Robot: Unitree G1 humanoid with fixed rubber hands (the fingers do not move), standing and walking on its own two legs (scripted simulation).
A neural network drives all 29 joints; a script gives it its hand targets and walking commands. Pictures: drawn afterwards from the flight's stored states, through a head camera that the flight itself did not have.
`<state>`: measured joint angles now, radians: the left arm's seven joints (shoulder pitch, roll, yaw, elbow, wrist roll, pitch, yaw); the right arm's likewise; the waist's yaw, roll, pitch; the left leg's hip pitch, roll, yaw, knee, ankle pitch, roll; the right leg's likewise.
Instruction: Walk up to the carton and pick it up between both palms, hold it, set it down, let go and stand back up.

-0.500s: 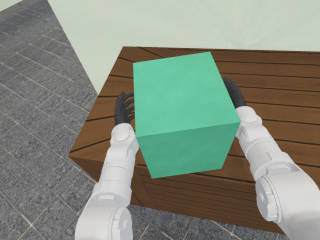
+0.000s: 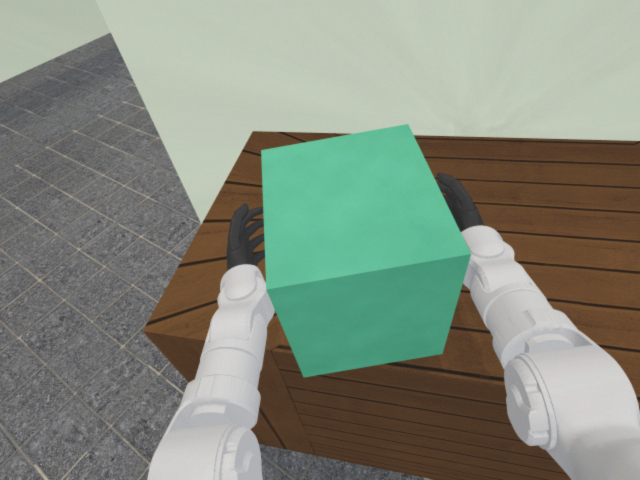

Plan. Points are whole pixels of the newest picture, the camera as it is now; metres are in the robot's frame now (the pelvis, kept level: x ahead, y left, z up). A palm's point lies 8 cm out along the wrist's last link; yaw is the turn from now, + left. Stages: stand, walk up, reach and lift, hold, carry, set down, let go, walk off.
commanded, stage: reach and lift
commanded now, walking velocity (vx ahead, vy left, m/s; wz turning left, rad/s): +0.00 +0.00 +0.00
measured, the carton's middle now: (354, 254) +0.40 +0.04 +0.05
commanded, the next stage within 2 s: none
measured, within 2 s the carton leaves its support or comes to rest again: neither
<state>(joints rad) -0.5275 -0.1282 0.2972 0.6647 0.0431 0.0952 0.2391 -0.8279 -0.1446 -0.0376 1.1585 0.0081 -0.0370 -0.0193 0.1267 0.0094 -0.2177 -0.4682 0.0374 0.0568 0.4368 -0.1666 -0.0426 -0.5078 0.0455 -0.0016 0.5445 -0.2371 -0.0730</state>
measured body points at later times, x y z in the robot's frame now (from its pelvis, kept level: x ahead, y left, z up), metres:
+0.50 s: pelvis -0.01 +0.00 +0.00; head -0.02 -0.03 +0.45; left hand +0.36 +0.18 +0.10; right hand +0.43 -0.11 +0.12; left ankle +0.02 +0.15 -0.73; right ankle +0.01 -0.07 -0.73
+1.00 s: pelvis -0.02 +0.00 +0.00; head -0.05 -0.02 +0.45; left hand +0.36 +0.18 +0.14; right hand +0.41 -0.12 +0.15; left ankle +0.02 +0.15 -0.73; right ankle +0.01 -0.07 -0.73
